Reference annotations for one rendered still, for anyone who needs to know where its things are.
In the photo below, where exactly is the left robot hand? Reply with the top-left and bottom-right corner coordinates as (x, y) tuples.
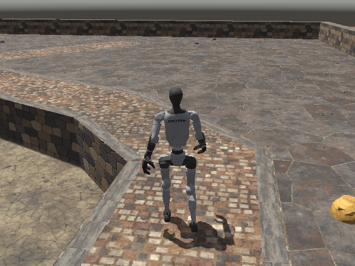
(142, 160), (155, 175)

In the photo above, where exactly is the right robot upper arm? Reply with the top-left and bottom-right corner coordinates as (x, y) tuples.
(188, 111), (204, 140)

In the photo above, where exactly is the robot right forearm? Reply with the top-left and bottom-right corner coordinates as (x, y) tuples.
(198, 132), (206, 148)

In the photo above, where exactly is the humanoid robot head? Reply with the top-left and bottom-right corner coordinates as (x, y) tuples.
(167, 88), (186, 114)

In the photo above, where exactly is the right robot hand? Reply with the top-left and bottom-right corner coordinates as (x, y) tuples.
(194, 145), (206, 154)

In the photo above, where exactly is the left robot upper arm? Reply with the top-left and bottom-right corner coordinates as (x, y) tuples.
(150, 112), (165, 144)

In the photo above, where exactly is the robot left forearm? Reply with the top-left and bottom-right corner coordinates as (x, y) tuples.
(143, 135), (156, 162)

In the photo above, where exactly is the robot right foot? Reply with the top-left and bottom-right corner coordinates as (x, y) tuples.
(189, 222), (198, 232)

